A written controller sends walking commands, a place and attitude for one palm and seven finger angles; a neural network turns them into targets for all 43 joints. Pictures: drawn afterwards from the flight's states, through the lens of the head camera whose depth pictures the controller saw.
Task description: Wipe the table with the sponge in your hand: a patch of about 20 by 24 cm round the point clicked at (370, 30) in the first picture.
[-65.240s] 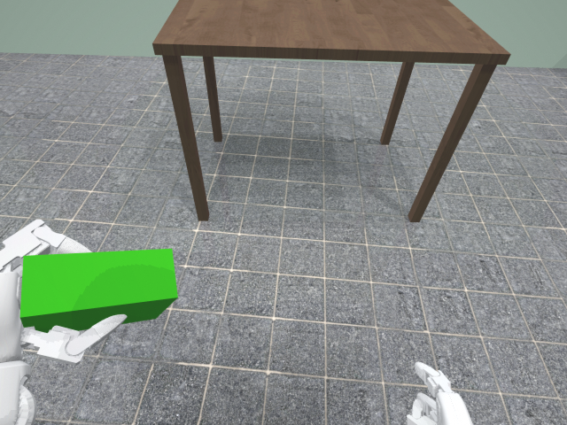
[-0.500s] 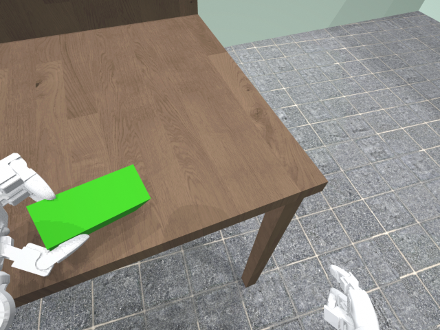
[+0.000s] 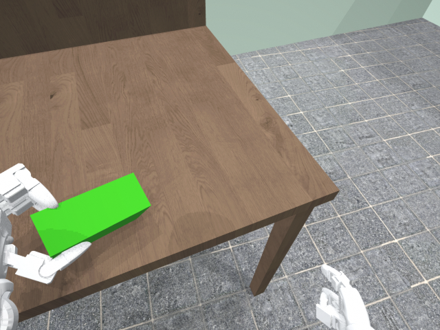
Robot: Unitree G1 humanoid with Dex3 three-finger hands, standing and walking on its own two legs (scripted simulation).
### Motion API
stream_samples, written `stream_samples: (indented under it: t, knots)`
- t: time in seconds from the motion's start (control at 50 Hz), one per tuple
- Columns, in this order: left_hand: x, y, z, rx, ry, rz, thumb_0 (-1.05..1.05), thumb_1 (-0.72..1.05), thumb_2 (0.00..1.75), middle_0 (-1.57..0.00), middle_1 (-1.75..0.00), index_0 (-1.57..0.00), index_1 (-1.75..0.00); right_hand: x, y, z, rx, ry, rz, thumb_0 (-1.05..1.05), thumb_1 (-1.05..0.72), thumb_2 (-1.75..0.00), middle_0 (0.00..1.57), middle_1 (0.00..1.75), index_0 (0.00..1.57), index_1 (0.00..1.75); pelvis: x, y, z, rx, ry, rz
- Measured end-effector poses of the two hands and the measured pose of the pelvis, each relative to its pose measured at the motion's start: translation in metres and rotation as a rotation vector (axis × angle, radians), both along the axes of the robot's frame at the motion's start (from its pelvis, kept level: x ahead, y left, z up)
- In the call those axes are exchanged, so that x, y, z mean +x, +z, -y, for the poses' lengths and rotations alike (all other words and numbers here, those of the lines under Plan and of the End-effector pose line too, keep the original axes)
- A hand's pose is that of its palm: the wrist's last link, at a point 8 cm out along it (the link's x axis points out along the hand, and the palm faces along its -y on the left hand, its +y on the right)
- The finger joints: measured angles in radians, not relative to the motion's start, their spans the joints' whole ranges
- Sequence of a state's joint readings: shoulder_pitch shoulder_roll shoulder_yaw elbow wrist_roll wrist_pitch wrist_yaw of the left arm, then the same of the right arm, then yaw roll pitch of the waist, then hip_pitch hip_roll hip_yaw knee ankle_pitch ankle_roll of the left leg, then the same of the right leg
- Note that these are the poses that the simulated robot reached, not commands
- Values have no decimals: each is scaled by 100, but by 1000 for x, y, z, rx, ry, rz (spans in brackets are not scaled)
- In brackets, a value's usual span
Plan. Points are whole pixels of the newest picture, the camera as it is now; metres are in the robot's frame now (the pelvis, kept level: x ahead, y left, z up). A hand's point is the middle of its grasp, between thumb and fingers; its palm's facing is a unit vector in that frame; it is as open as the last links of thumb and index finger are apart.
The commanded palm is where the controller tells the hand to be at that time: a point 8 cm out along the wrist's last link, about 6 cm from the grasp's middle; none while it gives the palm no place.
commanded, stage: come to a stop and stand still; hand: left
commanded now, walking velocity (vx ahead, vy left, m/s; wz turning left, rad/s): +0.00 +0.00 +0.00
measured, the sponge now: (108, 210) +0.26 +0.19 +0.12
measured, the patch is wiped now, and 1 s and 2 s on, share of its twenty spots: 0.70 0.70 0.70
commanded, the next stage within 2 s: look again from close up in 0.66 s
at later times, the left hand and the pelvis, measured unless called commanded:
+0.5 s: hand (1, 222) +0.21 +0.29 +0.16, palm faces +0.37 -0.86 -0.36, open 9.1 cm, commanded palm +0.15 +0.33 +0.17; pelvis -0.01 +0.05 +0.00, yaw +0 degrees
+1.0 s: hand out of the picture +0.23 +0.30 +0.19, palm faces +0.45 -0.80 -0.40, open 9.1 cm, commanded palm +0.16 +0.31 +0.17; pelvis +0.00 +0.03 +0.00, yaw -1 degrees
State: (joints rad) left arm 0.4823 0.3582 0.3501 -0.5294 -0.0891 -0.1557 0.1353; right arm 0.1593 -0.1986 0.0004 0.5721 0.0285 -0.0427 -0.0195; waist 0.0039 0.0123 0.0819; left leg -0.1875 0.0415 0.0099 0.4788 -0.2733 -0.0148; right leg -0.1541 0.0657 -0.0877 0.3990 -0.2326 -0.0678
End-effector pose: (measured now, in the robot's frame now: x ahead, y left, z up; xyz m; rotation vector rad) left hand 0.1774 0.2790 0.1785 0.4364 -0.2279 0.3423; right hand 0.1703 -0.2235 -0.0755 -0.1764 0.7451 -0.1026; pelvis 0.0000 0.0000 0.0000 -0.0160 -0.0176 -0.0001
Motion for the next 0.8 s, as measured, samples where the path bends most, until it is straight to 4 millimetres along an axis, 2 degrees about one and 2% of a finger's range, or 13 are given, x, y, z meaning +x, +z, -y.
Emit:
stream_samples:
  t: [0.22,0.42,0.6,0.76,0.8]
  knots:
    - [-4,-4,-34,-24,8,17,-2,-51,104,-87,-146,-89,-155,-4,10,-36,-28,28,10,1,-90,-90,20,30,20,30,-5,3,-29,-3,2,2]
    - [-4,-4,-52,-17,-12,21,-2,-51,104,-88,-146,-89,-155,-15,10,-56,-31,19,0,1,-90,-90,20,30,20,30,-9,4,-49,-7,0,-3]
    - [-5,-1,-59,9,-10,17,-3,-51,104,-88,-146,-89,-155,-24,3,-63,-21,10,-27,1,-90,-90,20,30,20,30,-9,4,-55,-6,3,-6]
    - [-12,1,-55,21,12,10,-2,-50,104,-87,-146,-89,-156,-23,1,-57,-12,13,-20,1,-90,-90,20,30,20,30,-10,3,-50,-5,11,0]
    - [-6,18,-58,144,-16,65,-2,-50,104,-87,-146,-89,-156,-23,1,-57,-30,46,-11,1,-90,-90,20,30,20,30,-12,1,-44,-3,35,-3]
